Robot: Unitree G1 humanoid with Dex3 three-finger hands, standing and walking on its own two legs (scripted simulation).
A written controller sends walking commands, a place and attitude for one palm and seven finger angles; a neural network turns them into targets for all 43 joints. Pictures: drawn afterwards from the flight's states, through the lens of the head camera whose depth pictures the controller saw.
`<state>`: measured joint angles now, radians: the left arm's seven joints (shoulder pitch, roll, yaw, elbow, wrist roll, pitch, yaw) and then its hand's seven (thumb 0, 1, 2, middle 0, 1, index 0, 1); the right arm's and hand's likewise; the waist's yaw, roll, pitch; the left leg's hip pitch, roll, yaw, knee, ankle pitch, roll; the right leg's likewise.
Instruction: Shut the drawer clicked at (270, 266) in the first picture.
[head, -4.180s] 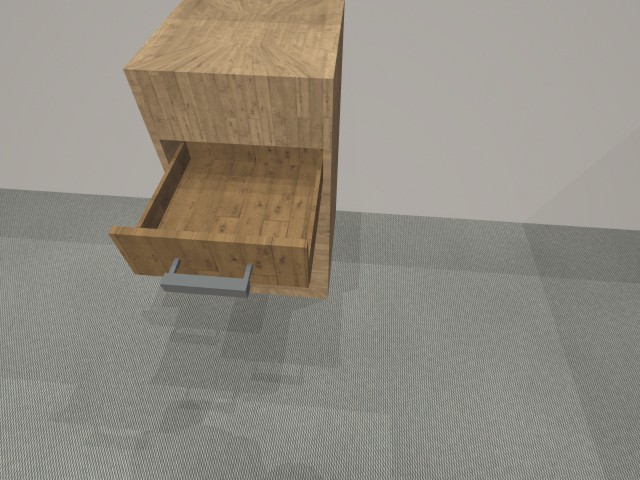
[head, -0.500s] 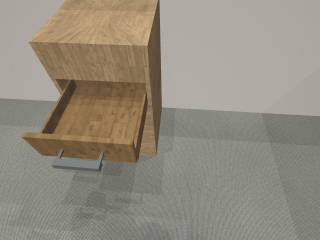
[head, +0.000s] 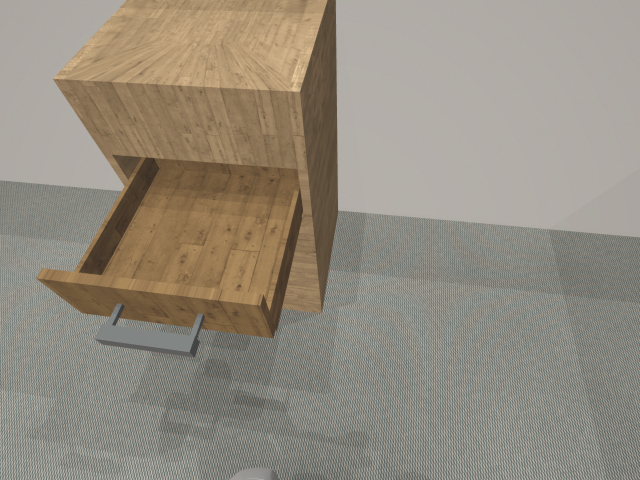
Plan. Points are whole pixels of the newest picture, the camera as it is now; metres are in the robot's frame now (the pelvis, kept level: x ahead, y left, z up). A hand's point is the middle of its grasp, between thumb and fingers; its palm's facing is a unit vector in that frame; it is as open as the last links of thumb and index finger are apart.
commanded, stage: come to a stop and stand still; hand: left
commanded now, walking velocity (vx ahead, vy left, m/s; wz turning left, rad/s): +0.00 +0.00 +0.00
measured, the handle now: (153, 327) +0.34 +0.33 -0.15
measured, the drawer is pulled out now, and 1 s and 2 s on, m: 0.30 0.30 0.30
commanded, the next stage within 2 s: look again from close up in 1.06 s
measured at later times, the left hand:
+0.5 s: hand out of the picture +0.04 +0.20 -0.15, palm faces +0.01 -0.98 -0.22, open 7.4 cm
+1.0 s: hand out of the picture -0.04 +0.21 -0.16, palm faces +0.00 -0.99 -0.17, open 7.4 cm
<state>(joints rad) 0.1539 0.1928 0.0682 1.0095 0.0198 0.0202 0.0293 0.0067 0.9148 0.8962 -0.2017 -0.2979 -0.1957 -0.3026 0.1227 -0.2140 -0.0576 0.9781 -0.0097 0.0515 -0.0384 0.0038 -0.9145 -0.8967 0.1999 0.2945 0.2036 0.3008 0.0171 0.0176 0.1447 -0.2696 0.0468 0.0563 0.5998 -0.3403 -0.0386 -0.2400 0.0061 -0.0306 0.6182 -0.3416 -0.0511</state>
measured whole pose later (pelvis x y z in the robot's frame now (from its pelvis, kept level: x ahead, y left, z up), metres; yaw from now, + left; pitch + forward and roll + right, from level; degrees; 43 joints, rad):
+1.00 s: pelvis -0.02 +0.04 +0.01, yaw -1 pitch -1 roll +0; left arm 0.35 0.14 -0.01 1.09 0.02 0.00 0.04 0.01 0.91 0.90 -0.20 -0.30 -0.19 -0.30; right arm 0.32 -0.14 0.00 1.09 -0.01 0.00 -0.02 0.01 -0.91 -0.90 0.20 0.29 0.20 0.30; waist -0.01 0.00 0.01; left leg -0.25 -0.04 0.04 0.44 -0.18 0.06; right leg -0.20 0.00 0.00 0.45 -0.23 0.00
